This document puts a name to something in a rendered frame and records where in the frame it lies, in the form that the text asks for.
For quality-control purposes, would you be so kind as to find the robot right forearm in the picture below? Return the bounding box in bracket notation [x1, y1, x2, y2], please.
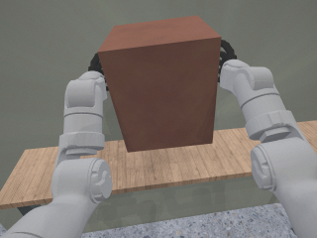
[220, 59, 317, 161]

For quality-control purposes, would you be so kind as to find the right robot upper arm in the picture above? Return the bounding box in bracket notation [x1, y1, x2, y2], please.
[250, 137, 317, 238]

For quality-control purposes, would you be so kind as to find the robot left hand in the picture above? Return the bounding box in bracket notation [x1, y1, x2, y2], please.
[88, 53, 109, 91]

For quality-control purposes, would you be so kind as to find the table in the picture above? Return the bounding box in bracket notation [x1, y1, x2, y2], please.
[0, 120, 317, 235]

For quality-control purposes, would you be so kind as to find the robot right hand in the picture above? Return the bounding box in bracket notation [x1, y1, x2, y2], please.
[218, 40, 237, 82]

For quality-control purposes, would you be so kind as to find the left robot upper arm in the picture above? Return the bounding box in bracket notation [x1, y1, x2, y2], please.
[0, 158, 113, 238]

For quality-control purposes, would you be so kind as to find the carton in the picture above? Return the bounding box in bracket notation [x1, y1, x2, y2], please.
[97, 15, 222, 153]

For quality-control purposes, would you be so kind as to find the robot left forearm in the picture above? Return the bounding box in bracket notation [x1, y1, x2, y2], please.
[51, 70, 107, 196]

